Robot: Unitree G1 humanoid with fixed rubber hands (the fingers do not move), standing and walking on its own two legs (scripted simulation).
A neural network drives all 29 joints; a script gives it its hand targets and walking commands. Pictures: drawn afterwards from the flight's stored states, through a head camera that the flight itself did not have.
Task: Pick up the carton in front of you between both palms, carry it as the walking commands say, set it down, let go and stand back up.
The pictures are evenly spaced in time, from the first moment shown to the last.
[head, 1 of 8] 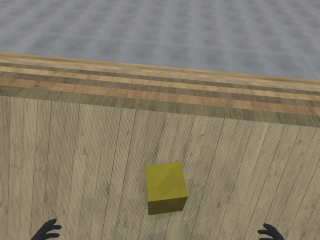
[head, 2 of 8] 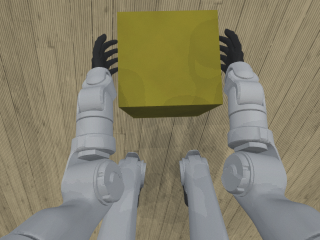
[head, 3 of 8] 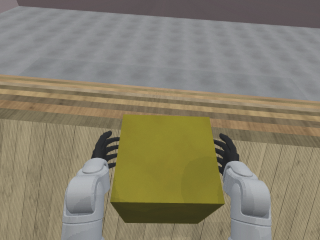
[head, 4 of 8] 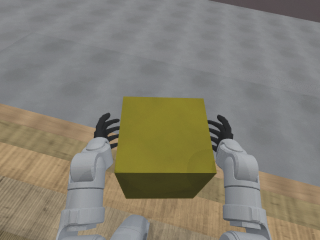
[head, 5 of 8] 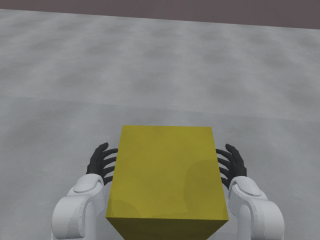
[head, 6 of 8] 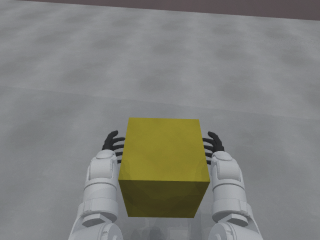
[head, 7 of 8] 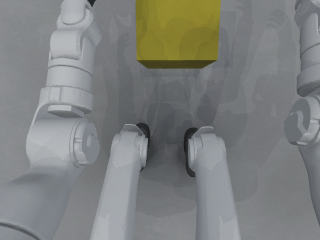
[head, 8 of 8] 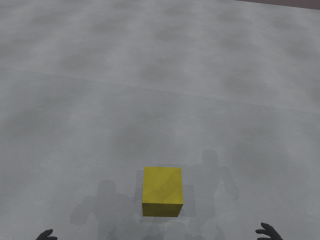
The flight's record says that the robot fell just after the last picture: no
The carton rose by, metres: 0.68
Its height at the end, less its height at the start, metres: -1.39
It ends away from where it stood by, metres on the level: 5.39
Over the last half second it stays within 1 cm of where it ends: yes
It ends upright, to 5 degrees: yes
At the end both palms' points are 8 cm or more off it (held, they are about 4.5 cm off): yes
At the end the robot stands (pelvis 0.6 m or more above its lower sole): yes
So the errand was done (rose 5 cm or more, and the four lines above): yes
